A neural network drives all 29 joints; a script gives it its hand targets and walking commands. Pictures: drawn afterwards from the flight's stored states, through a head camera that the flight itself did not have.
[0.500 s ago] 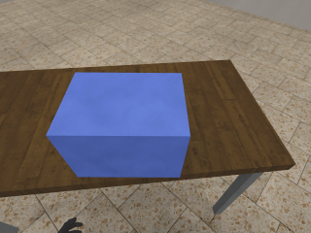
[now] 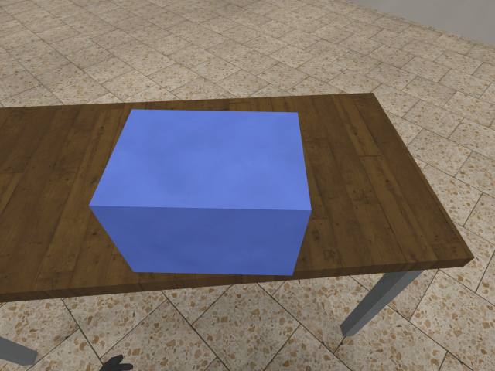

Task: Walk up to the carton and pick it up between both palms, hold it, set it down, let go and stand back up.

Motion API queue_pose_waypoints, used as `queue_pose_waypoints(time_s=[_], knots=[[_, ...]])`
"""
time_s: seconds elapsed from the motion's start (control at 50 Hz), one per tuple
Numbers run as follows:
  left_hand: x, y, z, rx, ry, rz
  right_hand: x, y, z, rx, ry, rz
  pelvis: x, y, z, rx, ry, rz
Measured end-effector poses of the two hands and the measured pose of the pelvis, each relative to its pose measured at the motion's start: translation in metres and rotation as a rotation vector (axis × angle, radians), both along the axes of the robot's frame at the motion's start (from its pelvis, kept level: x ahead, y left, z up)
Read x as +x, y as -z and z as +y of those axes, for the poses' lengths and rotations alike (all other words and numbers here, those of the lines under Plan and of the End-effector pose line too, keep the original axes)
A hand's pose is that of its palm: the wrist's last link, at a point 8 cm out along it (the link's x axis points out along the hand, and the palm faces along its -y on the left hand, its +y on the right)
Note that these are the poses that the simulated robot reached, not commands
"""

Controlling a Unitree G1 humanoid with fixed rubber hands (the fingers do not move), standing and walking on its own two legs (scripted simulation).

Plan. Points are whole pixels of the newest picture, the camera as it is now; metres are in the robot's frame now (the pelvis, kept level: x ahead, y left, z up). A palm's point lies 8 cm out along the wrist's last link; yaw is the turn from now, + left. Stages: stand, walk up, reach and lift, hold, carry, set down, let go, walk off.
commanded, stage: stand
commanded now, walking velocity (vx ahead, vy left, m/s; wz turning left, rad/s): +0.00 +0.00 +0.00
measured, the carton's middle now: (213, 194) +0.39 +0.07 +0.05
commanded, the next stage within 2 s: none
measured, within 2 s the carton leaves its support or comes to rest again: neither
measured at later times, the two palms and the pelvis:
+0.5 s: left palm out of the picture +0.04 +0.26 -0.12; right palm out of the picture +0.01 -0.24 -0.12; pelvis -0.01 +0.01 +0.01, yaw +1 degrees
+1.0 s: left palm out of the picture +0.01 +0.27 -0.13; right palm out of the picture +0.01 -0.22 -0.13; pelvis -0.01 +0.03 +0.01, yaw +2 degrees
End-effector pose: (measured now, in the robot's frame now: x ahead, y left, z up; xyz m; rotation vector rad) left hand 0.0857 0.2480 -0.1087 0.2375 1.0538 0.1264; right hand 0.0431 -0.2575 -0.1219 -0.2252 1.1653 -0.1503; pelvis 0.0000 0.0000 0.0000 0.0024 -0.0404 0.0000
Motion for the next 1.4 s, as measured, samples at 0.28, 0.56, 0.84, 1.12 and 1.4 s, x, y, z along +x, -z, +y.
queue_pose_waypoints(time_s=[0.28, 0.56, 0.84, 1.12, 1.4], knots=[[-0.027, 0.005, 0.003, -0.02, -0.028, 0.054, -0.02, -0.002, 0.009, 0.004, 0.018, 0.036, -0.009, -0.005, 0.006, -0.004, -0.005, -0.009], [-0.053, 0.013, 0.012, -0.016, -0.052, 0.119, -0.039, 0.002, 0.016, -0.011, 0.026, 0.09, -0.013, -0.004, 0.015, -0.008, -0.02, -0.005], [-0.065, 0.015, 0.021, -0.008, -0.071, 0.152, -0.039, 0.005, 0.029, -0.001, 0.021, 0.1, -0.016, -0.004, 0.023, -0.003, -0.032, 0.006], [-0.081, 0.021, 0.017, -0.041, -0.104, 0.204, -0.04, 0.004, 0.04, 0.015, 0.029, 0.121, -0.012, -0.007, 0.026, -0.004, -0.041, 0.003], [-0.086, 0.024, 0.016, -0.053, -0.125, 0.242, -0.041, 0.005, 0.05, 0.021, 0.038, 0.152, -0.005, -0.008, 0.031, -0.001, -0.053, 0.004]])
